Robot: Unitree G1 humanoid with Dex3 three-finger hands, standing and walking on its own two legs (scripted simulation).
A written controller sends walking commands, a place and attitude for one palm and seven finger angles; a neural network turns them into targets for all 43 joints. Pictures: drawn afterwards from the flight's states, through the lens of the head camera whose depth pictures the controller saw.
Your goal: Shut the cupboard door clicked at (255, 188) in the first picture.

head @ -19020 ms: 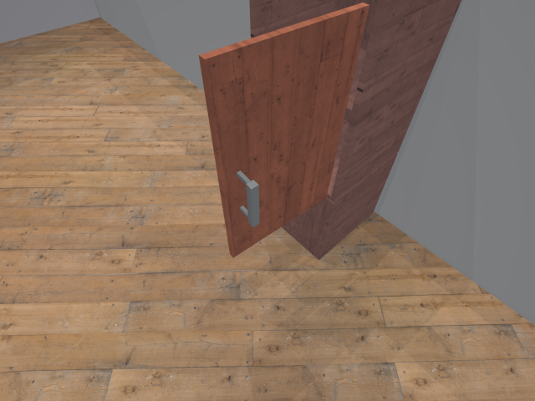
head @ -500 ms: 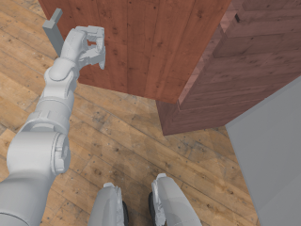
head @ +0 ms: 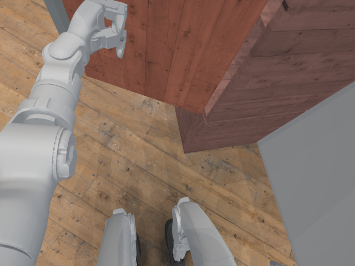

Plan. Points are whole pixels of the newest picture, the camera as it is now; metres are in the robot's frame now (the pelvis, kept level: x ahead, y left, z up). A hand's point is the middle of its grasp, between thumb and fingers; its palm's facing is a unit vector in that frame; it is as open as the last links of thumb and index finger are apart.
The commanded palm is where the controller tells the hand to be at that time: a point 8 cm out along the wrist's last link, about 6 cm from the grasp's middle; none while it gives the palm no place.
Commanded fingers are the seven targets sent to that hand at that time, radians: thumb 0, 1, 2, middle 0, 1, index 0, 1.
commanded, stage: pull the fist back off the door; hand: left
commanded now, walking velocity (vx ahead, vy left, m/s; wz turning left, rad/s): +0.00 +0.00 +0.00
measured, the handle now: (67, 15) +0.62 +0.15 +0.07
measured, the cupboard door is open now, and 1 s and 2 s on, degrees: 62 57 57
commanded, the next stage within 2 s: draw the hand back to the body in 0.90 s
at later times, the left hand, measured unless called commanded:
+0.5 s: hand (133, 34) +0.57 +0.02 +0.08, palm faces -0.01 -1.00 -0.02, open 3.2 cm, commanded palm +0.53 +0.06 +0.08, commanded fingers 0.00 0.90 0.90 -1.30 -1.50 -1.30 -1.50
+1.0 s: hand (139, 66) +0.50 +0.02 +0.08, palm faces -0.03 -1.00 -0.05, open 3.1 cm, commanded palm +0.48 +0.07 +0.08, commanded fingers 0.00 0.90 0.90 -1.30 -1.50 -1.30 -1.50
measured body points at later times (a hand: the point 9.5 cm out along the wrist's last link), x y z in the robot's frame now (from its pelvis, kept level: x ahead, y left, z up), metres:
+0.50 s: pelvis +0.01 +0.00 +0.02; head +0.19 +0.00 +0.44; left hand +0.57 +0.08 +0.08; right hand -0.05 -0.22 -0.09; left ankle +0.04 +0.09 -0.58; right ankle +0.05 -0.09 -0.58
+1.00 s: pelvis +0.03 -0.01 +0.04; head +0.17 -0.01 +0.47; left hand +0.49 +0.07 +0.08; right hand +0.11 -0.27 -0.09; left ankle +0.04 +0.09 -0.58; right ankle +0.05 -0.09 -0.58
